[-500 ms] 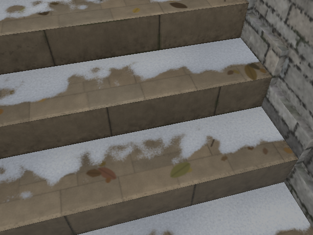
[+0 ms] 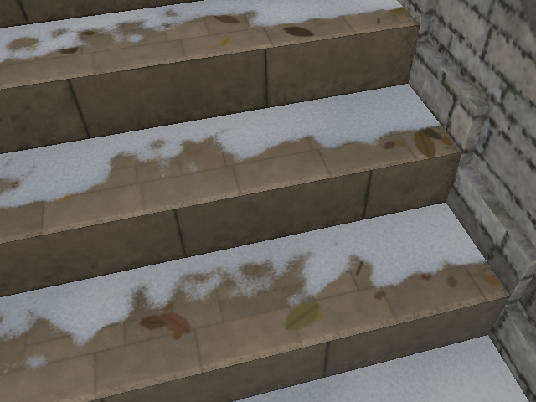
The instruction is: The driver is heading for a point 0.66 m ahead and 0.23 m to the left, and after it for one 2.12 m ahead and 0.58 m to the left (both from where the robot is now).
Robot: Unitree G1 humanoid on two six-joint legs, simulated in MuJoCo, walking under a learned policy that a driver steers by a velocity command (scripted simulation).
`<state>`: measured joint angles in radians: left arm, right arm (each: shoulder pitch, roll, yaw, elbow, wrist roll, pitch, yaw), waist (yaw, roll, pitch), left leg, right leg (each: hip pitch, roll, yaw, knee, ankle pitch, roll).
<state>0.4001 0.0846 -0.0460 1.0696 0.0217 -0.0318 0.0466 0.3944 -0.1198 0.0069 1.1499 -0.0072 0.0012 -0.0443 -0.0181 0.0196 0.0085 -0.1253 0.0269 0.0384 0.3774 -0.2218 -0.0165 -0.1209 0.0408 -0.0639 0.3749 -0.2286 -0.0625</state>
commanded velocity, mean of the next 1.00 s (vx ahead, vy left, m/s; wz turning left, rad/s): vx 0.42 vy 0.00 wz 0.14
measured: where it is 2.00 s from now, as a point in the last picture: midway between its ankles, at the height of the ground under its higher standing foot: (198, 147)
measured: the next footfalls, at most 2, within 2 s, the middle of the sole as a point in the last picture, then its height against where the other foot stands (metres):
right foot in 0.66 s outside the picture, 0.17 m higher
left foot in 1.16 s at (242, 304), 0.16 m higher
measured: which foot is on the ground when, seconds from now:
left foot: down 0.00-0.68, up 0.70-1.00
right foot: down 0.00-0.26, up 0.28-0.64, down 0.66-1.00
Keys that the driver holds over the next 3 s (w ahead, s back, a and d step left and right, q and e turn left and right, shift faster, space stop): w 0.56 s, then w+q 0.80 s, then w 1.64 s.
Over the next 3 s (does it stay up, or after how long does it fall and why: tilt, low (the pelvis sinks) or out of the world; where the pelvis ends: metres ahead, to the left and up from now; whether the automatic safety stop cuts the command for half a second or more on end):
stays up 1.46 0.37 0.82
